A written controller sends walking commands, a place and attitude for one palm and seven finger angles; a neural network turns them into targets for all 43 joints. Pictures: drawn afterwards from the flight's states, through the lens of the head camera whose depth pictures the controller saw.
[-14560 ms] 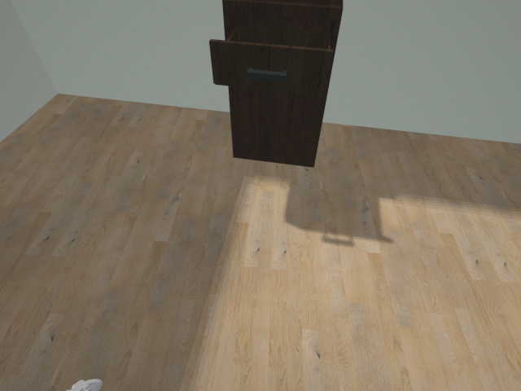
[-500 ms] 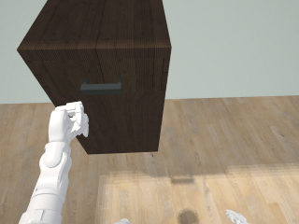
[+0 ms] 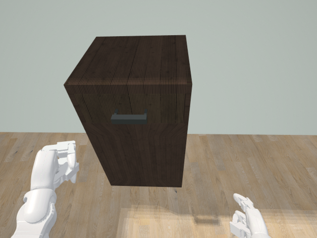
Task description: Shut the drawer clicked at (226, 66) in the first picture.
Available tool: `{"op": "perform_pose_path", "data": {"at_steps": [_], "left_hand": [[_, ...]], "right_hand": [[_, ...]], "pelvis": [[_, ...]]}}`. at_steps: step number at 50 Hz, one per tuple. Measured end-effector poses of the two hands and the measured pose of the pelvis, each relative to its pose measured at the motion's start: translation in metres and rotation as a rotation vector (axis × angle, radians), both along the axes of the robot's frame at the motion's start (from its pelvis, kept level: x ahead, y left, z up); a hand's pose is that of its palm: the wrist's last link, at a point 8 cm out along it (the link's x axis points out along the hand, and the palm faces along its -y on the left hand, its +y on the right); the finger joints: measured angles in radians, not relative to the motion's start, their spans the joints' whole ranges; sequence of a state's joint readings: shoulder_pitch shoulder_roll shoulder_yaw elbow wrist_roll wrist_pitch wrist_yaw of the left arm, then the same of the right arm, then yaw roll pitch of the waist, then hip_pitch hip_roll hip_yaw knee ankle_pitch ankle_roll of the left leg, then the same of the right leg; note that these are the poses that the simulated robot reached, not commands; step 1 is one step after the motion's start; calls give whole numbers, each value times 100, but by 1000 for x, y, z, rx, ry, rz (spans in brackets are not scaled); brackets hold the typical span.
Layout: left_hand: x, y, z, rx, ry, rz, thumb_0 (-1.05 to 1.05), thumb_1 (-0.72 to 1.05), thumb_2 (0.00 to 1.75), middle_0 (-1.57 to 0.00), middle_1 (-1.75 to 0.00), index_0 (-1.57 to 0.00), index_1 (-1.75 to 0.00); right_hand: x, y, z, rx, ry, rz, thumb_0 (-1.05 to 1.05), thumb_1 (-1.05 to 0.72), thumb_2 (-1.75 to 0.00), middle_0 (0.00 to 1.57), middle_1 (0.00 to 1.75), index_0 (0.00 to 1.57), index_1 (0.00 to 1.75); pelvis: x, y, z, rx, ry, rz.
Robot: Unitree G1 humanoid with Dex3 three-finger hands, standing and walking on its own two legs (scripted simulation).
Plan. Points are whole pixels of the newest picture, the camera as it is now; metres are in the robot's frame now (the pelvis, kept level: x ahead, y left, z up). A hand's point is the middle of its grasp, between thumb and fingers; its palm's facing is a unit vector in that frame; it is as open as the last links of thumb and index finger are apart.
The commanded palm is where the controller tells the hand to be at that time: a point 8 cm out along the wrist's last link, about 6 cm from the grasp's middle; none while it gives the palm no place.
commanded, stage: draw the hand back to the body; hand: left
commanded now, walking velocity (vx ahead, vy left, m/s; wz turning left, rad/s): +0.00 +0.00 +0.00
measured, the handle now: (130, 115) +0.58 +0.18 -0.06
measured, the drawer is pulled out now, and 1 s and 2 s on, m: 0.00 0.00 0.00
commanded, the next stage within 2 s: step back with the hand held close in 0.46 s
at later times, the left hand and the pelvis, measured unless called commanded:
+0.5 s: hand (37, 183) +0.17 +0.24 +0.16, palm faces +0.39 -0.84 -0.38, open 3.2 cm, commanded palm +0.12 +0.28 +0.17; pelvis +0.00 +0.00 +0.00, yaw +0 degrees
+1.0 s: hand (25, 187) +0.17 +0.26 +0.15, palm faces +0.27 -0.82 -0.51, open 3.2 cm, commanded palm +0.11 +0.31 +0.17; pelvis -0.03 +0.03 +0.00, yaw -1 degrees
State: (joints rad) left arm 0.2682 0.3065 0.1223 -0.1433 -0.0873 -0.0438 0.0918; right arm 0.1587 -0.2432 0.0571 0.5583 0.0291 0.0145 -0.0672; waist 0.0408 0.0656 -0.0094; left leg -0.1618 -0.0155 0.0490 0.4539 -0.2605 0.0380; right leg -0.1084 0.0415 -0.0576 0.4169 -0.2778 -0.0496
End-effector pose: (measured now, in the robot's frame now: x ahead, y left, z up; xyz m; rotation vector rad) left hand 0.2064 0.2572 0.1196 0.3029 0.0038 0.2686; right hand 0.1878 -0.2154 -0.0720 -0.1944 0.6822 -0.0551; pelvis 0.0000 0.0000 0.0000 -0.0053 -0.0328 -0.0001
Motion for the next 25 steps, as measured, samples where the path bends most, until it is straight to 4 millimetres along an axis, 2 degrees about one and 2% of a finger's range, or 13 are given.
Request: {"op": "perform_pose_path", "data": {"at_steps": [17,25], "left_hand": [[-70,21,63,179,-144,83,1,90,90,-140,-160,-140,-160],[-74,22,52,141,-128,100,1,90,90,-140,-160,-140,-160]], "right_hand": [[-11,-3,-4,9,-16,5,2,-90,-90,21,30,20,30],[-16,-3,-4,-8,-19,3,2,-90,-90,20,30,20,30]], "pelvis": [[2,2,2,-7,-40,-1],[-5,3,2,-8,-48,2]]}}
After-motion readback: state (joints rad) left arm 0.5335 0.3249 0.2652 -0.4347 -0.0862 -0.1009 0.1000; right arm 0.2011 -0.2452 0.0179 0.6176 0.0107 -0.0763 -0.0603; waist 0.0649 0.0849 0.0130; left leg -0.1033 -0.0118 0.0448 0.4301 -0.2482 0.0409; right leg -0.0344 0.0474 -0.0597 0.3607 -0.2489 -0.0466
